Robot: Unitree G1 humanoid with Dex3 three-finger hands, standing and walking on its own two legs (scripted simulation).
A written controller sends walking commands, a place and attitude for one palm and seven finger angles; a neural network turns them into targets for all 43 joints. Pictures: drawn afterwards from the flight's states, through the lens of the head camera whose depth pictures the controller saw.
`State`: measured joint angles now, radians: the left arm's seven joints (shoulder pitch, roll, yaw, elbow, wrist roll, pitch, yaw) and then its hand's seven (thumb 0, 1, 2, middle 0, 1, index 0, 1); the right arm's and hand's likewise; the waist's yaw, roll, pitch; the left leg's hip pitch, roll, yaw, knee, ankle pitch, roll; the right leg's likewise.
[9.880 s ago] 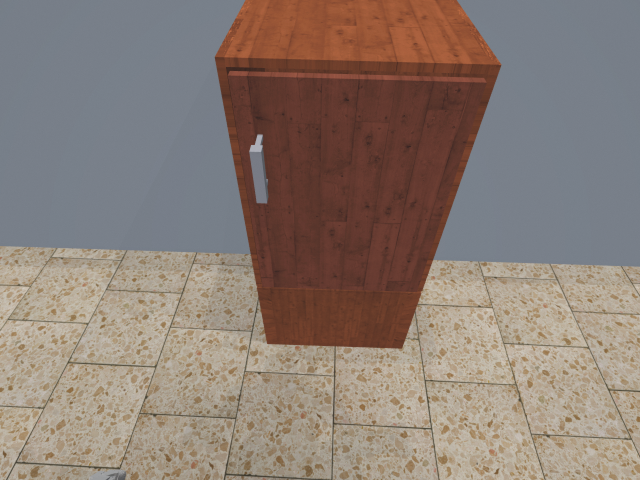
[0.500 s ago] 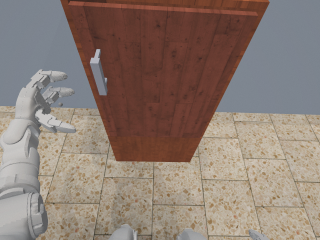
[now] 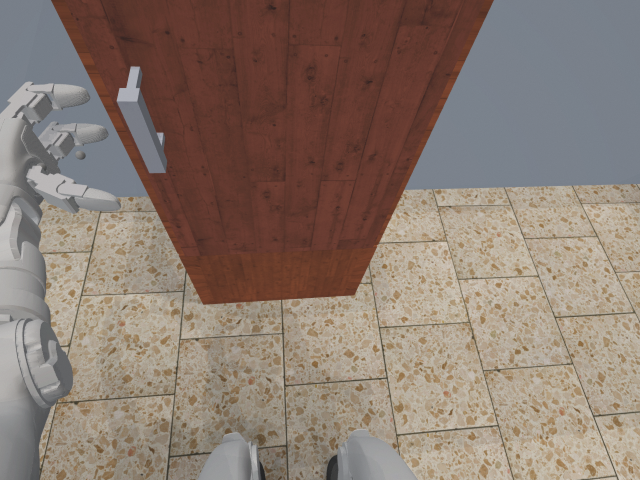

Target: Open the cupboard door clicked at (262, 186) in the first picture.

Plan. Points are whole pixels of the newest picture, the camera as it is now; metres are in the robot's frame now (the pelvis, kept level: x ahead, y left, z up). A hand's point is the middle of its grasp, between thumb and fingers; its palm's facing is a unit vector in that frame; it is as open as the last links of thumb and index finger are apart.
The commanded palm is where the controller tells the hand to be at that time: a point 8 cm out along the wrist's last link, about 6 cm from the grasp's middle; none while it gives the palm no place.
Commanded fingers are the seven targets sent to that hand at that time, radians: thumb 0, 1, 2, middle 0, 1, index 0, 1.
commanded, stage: move the hooked fingers beside the handle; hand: left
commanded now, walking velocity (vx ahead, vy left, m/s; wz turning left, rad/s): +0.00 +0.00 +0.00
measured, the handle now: (147, 122) +0.54 +0.19 +0.08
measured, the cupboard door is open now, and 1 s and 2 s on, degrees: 0 0 0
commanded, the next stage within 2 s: slide the fingers in behind the handle in 0.86 s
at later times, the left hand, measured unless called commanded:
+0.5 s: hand (76, 154) +0.48 +0.25 +0.09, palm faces +0.01 -1.00 +0.01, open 14.0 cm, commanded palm +0.46 +0.30 +0.08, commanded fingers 0.00 -0.50 0.30 -0.30 -1.20 -0.30 -1.20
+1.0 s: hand (80, 159) +0.47 +0.25 +0.09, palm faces +0.02 -1.00 +0.00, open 14.0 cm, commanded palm +0.46 +0.29 +0.08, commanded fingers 0.00 -0.50 0.30 -0.30 -1.20 -0.30 -1.20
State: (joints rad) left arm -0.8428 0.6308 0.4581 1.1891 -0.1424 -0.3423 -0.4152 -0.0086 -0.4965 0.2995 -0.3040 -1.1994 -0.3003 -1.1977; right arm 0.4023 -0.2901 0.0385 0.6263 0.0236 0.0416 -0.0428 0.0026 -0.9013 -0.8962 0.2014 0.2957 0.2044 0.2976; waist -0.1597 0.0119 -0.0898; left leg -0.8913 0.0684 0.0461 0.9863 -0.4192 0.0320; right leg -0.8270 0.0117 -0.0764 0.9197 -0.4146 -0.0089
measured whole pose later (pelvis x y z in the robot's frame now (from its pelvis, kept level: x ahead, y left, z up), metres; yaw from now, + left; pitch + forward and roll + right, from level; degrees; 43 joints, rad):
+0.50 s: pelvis +0.01 +0.01 +0.00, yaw +0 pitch +19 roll -4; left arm -0.80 0.59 0.44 1.13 -0.16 -0.36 -0.41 -0.01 -0.50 0.30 -0.30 -1.20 -0.30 -1.20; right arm 0.39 -0.27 0.03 0.61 0.02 0.08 -0.03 0.00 -0.90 -0.90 0.20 0.30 0.20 0.30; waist -0.14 0.01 -0.11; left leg -0.88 0.07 0.05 0.99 -0.44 0.04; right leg -0.81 0.01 -0.07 0.90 -0.42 0.00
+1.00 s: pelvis +0.00 +0.01 +0.00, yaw +0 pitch +18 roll -3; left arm -0.79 0.57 0.42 1.13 -0.16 -0.37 -0.38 -0.01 -0.50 0.30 -0.30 -1.20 -0.30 -1.20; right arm 0.39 -0.28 0.04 0.61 0.02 0.08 -0.02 0.00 -0.90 -0.90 0.20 0.30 0.20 0.30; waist -0.14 0.02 -0.11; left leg -0.87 0.06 0.05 0.99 -0.43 0.04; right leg -0.80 0.01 -0.07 0.91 -0.42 0.00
